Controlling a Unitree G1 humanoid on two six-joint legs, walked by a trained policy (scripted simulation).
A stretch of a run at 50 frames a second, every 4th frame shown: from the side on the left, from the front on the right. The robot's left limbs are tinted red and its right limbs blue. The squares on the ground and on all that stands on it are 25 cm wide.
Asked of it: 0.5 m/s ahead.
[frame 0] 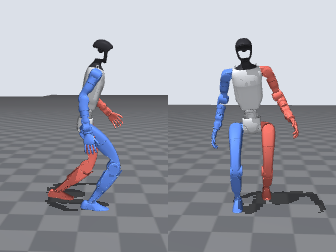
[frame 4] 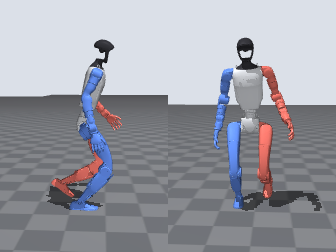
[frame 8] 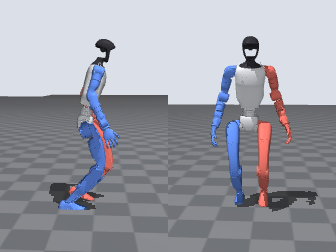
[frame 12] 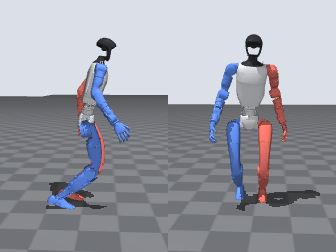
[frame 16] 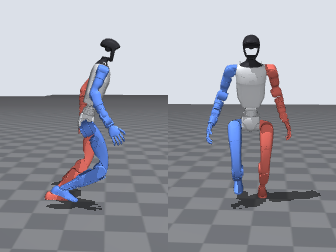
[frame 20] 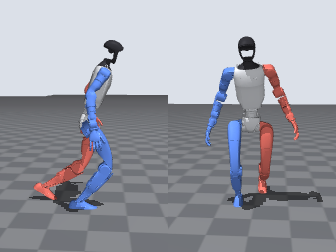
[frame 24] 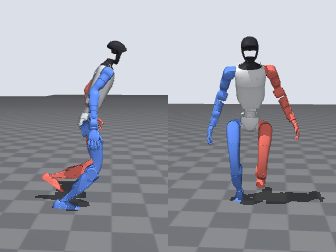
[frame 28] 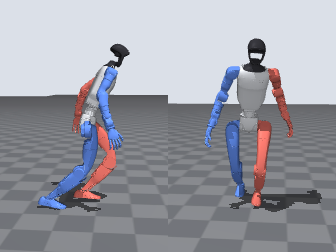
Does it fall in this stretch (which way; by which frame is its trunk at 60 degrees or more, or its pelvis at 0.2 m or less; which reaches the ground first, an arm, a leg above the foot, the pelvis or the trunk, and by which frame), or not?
no
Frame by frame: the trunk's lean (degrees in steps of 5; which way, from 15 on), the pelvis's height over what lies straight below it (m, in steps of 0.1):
0: 15 forward, 0.7
4: 15 forward, 0.7
8: 15 forward, 0.7
12: 15 forward, 0.7
16: 20 forward, 0.7
20: 20 forward, 0.7
24: 25 forward, 0.7
28: 30 forward, 0.7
